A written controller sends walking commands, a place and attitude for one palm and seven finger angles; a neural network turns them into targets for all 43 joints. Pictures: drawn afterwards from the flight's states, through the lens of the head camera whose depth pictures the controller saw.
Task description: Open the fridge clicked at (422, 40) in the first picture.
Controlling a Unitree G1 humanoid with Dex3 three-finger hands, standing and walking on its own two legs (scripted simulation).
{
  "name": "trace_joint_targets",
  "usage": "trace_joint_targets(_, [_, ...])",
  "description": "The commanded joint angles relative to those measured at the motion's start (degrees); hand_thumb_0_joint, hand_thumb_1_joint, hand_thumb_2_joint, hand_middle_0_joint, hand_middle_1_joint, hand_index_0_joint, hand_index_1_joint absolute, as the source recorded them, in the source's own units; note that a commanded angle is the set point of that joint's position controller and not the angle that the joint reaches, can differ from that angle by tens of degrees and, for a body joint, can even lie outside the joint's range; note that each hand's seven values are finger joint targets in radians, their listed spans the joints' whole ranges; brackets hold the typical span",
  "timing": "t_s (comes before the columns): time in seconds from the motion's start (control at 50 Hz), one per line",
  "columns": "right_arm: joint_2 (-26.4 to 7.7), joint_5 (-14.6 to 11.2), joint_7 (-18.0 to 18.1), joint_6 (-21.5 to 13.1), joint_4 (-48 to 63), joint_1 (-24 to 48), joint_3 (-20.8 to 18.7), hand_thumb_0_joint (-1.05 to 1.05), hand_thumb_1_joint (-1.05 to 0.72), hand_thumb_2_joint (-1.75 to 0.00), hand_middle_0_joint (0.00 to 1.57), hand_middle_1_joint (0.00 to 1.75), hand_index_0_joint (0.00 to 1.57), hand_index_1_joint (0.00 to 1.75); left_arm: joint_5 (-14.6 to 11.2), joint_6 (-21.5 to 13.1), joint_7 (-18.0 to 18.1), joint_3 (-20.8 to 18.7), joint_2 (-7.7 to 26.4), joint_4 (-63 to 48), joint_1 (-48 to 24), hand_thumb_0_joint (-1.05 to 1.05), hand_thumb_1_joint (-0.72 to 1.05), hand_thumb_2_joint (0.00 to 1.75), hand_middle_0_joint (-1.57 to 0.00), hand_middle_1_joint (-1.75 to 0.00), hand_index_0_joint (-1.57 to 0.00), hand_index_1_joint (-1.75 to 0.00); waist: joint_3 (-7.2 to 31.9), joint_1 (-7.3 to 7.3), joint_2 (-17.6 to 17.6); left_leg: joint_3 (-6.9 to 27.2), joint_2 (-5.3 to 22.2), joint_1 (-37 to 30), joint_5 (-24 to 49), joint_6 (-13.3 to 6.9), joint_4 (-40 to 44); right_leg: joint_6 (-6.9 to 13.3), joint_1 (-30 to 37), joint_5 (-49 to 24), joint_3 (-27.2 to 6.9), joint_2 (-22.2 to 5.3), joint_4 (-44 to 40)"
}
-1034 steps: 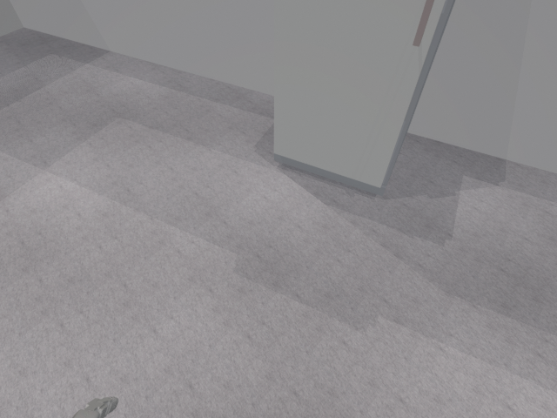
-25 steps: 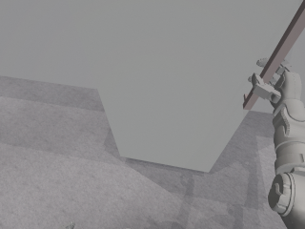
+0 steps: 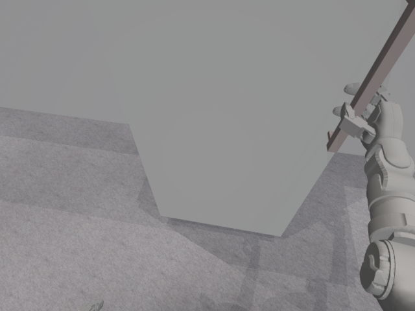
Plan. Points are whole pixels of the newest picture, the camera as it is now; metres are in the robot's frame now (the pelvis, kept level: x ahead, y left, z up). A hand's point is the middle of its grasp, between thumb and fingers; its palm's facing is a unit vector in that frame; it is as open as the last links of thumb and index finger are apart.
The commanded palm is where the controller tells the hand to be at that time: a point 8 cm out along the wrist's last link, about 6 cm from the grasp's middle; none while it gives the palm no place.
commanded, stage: grip the handle and tug to test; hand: right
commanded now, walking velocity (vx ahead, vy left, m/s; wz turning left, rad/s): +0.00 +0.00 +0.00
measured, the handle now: (362, 88) +0.52 -0.22 +0.18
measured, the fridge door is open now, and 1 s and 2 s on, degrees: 0 14 50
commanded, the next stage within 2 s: pull the door a little, standing still in 0.26 s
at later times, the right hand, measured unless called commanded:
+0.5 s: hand (347, 122) +0.46 -0.19 +0.14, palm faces +0.07 +1.00 +0.00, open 5.7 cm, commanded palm +0.41 -0.24 +0.14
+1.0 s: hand (342, 172) +0.34 -0.16 +0.14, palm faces +0.09 +0.99 -0.13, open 6.2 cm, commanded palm +0.31 -0.21 +0.14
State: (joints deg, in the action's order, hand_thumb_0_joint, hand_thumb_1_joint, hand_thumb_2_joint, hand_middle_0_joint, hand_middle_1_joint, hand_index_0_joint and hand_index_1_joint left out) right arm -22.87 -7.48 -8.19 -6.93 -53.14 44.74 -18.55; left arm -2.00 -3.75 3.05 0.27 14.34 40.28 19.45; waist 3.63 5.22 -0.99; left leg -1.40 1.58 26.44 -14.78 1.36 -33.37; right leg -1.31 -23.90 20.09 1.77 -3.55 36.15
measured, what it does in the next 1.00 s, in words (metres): stands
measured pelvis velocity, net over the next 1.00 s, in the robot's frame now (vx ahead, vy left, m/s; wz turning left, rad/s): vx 0.01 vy -0.01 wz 0.01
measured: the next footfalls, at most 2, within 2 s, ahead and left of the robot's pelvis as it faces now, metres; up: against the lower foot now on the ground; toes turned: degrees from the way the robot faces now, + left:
right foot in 1.86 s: -0.14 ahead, +0.02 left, +0.00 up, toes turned -35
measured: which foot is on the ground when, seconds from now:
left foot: down 0.00-1.00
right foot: down 0.00-1.00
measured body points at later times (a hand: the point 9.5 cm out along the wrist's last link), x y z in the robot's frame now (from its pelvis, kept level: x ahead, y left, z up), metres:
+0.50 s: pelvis +0.02 +0.00 +0.01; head +0.05 -0.01 +0.46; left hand +0.11 +0.26 -0.10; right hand +0.45 -0.24 +0.15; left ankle +0.02 +0.14 -0.73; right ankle -0.03 -0.13 -0.73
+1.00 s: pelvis +0.01 -0.01 +0.01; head +0.00 +0.00 +0.46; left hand +0.17 +0.24 -0.08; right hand +0.33 -0.22 +0.15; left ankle +0.02 +0.14 -0.73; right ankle -0.03 -0.13 -0.73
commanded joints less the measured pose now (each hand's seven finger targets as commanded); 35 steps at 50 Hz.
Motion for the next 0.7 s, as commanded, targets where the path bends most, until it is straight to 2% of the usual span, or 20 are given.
trace_joint_targets(0.0, [-12.64,-0.70,-1.60,-3.99,15.39,20.53,-1.19,0.00,-0.90,-0.90,0.45,1.40,0.45,1.40,-0.22,-1.54,0.82,-3.09,9.10,-6.14,1.48,0.00,0.90,0.90,-0.20,-0.30,-0.20,-0.30,22.01,-1.81,-1.34,-0.78,-2.26,-15.94,23.68,-2.44,1.17,1.55,6.79,-23.83,0.34,2.27,-3.55])
trace_joint_targets(0.02, [-11.25,-1.15,-1.76,-3.69,15.99,19.48,-0.48,0.00,-0.90,-0.90,0.45,1.40,0.45,1.40,-0.28,-1.57,0.74,-2.98,8.87,-6.42,1.18,0.00,0.90,0.90,-0.20,-0.30,-0.20,-0.30,21.88,-2.03,-1.47,-0.82,-2.22,-16.27,24.64,-2.38,1.15,1.52,6.86,-24.72,0.42,2.20,-3.77])
trace_joint_targets(0.04, [-13.58,-1.21,-1.67,-3.35,16.17,17.77,-2.51,0.00,-0.90,-0.90,0.45,1.40,0.45,1.40,-0.38,-1.38,0.82,-3.09,9.15,-6.48,1.15,0.00,0.90,0.90,-0.20,-0.30,-0.20,-0.30,21.77,-2.66,-1.21,-0.85,-2.30,-16.82,24.57,-2.44,1.07,1.45,6.54,-24.54,0.42,2.13,-3.86])
trace_joint_targets(0.08, [-11.12,-1.51,-1.92,-2.55,18.11,17.47,-0.70,0.00,-0.90,-0.90,0.45,1.40,0.45,1.40,-0.47,-1.32,0.78,-3.05,8.77,-6.96,0.62,0.00,0.90,0.90,-0.20,-0.30,-0.20,-0.30,21.19,-2.40,-1.94,-0.91,-2.31,-16.83,25.32,-2.40,1.38,1.47,7.20,-25.43,0.64,2.18,-4.03])
trace_joint_targets(0.1, [-12.32,-1.52,-1.82,-2.39,18.94,15.23,-1.93,0.00,-0.90,-0.90,0.45,1.40,0.45,1.40,-0.51,-1.12,0.86,-3.30,8.99,-7.20,0.62,0.00,0.90,0.90,-0.20,-0.30,-0.20,-0.30,21.89,-2.94,-0.82,-0.79,-2.30,-17.94,25.78,-2.44,1.46,1.57,7.30,-25.97,0.74,2.14,-3.94])
trace_joint_targets(0.12, [-12.04,-1.82,-1.75,-1.80,18.80,13.96,-1.91,0.00,-0.90,-0.90,0.45,1.40,0.45,1.40,-0.61,-0.98,0.87,-3.10,8.92,-7.34,0.22,0.00,0.90,0.90,-0.20,-0.30,-0.20,-0.30,20.83,-3.15,-1.74,-0.90,-2.20,-17.80,25.94,-2.45,1.52,1.49,7.06,-26.08,0.85,2.04,-4.39])
trace_joint_targets(0.16, [-10.73,-2.02,-1.75,-1.04,21.56,12.93,-1.22,0.00,-0.90,-0.90,0.45,1.40,0.45,1.40,-0.63,-0.94,0.84,-3.29,8.73,-7.73,-0.06,0.00,0.90,0.90,-0.20,-0.30,-0.20,-0.30,21.58,-3.28,-1.44,-0.92,-2.23,-18.76,27.58,-2.39,1.64,1.50,7.94,-27.62,1.04,2.10,-4.45])
trace_joint_targets(0.2, [-12.04,-2.18,-1.62,-0.22,22.83,9.33,-2.76,0.00,-0.90,-0.90,0.45,1.40,0.45,1.40,-0.64,-0.64,0.88,-3.37,8.96,-8.02,-0.26,0.00,0.90,0.90,-0.20,-0.30,-0.20,-0.30,21.55,-4.10,-0.38,-0.94,-2.24,-20.21,28.82,-2.55,1.68,1.46,8.08,-29.19,0.94,2.00,-4.65])
trace_joint_targets(0.22, [-10.65,-2.48,-1.74,0.50,23.61,7.27,-2.03,0.00,-0.90,-0.90,0.45,1.40,0.45,1.40,-0.87,-0.53,0.84,-3.35,8.72,-8.54,-0.75,0.00,0.90,0.90,-0.20,-0.30,-0.20,-0.30,21.00,-4.28,-1.02,-0.93,-2.13,-20.25,29.81,-2.44,1.70,1.50,8.34,-30.46,1.21,1.89,-4.78])
trace_joint_targets(0.26, [-9.49,-2.52,-1.51,1.46,26.20,8.46,-1.05,0.00,-0.90,-0.90,0.45,1.40,0.45,1.40,-0.86,-0.34,0.90,-3.44,8.44,-8.47,-0.97,0.00,0.90,0.90,-0.20,-0.30,-0.20,-0.30,21.01,-3.83,-1.54,-1.06,-2.19,-19.84,30.44,-2.27,2.10,1.36,9.86,-32.49,1.15,1.68,-4.80])
trace_joint_targets(0.3, [-10.20,-2.22,-0.89,2.22,27.66,8.17,-1.62,0.00,-0.90,-0.90,0.45,1.40,0.45,1.40,-0.81,-0.09,1.04,-3.59,8.60,-8.26,-0.98,0.00,0.90,0.90,-0.20,-0.30,-0.20,-0.30,20.66,-3.74,-0.86,-1.07,-2.21,-20.06,31.22,-2.31,2.34,1.32,10.60,-34.12,1.05,1.53,-4.73])
trace_joint_targets(0.34, [-7.87,-2.22,-0.74,3.05,29.88,6.18,-0.17,0.00,-0.90,-0.90,0.45,1.40,0.45,1.40,-0.92,-0.04,0.89,-3.63,8.07,-8.53,-1.44,0.00,0.90,0.90,-0.20,-0.30,-0.20,-0.30,21.48,-4.17,-2.56,-1.19,-2.15,-20.41,32.79,-2.34,2.35,1.07,12.35,-38.13,0.84,1.29,-4.80])
trace_joint_targets(0.36, [-11.83,-1.81,-0.23,3.38,29.35,10.16,-2.58,0.00,-0.90,-0.90,0.45,1.40,0.45,1.40,-0.72,0.23,1.15,-3.56,8.66,-7.73,-1.23,0.00,0.90,0.90,-0.20,-0.30,-0.20,-0.30,20.85,-3.40,-2.39,-0.99,-2.09,-19.51,32.61,-2.25,2.57,1.13,12.17,-36.75,0.86,1.29,-4.66])
trace_joint_targets(0.38, [-11.24,-1.29,0.04,3.57,28.51,15.32,-1.33,0.00,-0.90,-0.90,0.45,1.40,0.45,1.40,-0.50,0.43,1.32,-3.33,8.55,-7.00,-1.10,0.00,0.90,0.90,-0.20,-0.30,-0.20,-0.30,19.23,-1.89,-2.28,-0.99,-2.02,-18.24,32.20,-2.13,2.77,1.21,11.76,-35.13,0.86,1.45,-4.73])
trace_joint_targets(0.4, [-10.40,-1.04,0.27,3.56,28.15,17.73,-0.31,0.00,-0.90,-0.90,0.45,1.40,0.45,1.40,-0.36,0.51,1.47,-3.41,8.54,-6.52,-0.68,0.00,0.90,0.90,-0.20,-0.30,-0.20,-0.30,18.85,-1.29,-0.78,-0.98,-2.06,-17.66,31.35,-2.11,2.99,1.36,11.78,-33.97,0.63,1.45,-4.62])
trace_joint_targets(0.44, [-8.13,-1.32,0.42,3.92,25.64,12.97,-0.08,0.00,-0.90,-0.90,0.45,1.40,0.45,1.40,-0.36,0.41,1.38,-3.37,8.05,-6.74,-1.21,0.00,0.90,0.90,-0.20,-0.30,-0.20,-0.30,18.92,-2.42,-1.98,-1.20,-2.04,-18.09,30.92,-2.26,2.87,1.14,11.64,-34.34,0.79,1.63,-4.73])
trace_joint_targets(0.5, [-7.99,-1.46,0.16,3.25,28.13,10.33,-0.09,0.00,-0.90,-0.90,0.45,1.40,0.45,1.40,-0.27,0.42,1.13,-3.41,7.95,-7.38,-1.63,0.00,0.90,0.90,-0.20,-0.30,-0.20,-0.30,22.05,-3.44,-2.83,-1.04,-1.93,-20.14,32.84,-2.44,2.68,0.99,13.07,-37.37,0.90,1.61,-4.47])
trace_joint_targets(0.6, [-6.57,-2.50,-0.49,3.03,32.31,1.60,-0.07,0.00,-0.90,-0.90,0.45,1.40,0.45,1.40,-0.54,0.39,0.72,-3.38,7.68,-9.39,-3.45,0.00,0.90,0.90,-0.20,-0.30,-0.20,-0.30,22.24,-5.36,-0.84,-1.25,-1.92,-23.20,34.59,-2.59,2.82,0.99,13.30,-38.79,1.08,1.41,-5.41])
trace_joint_targets(0.64, [-5.91,-2.99,-0.54,3.32,37.02,-1.60,0.01,0.00,-0.90,-0.90,0.45,1.40,0.45,1.40,-0.76,0.27,0.58,-3.27,7.32,-10.40,-4.51,0.00,0.90,0.90,-0.20,-0.30,-0.20,-0.30,23.13,-6.27,-1.72,-1.31,-1.84,-24.53,35.47,-2.66,2.74,0.88,13.93,-40.16,1.08,1.28,-6.00])
trace_joint_targets(0.68, [-4.17,-3.54,-0.63,4.08,40.76,-6.73,0.53,0.00,-0.90,-0.90,0.45,1.40,0.45,1.40,-0.85,-0.02,0.39,-3.26,6.95,-11.17,-5.58,0.00,0.90,0.90,-0.20,-0.30,-0.20,-0.30,22.06,-6.84,-1.87,-1.50,-1.84,-25.26,36.43,-2.64,3.11,0.86,14.31,-40.73,1.49,1.28,-6.36])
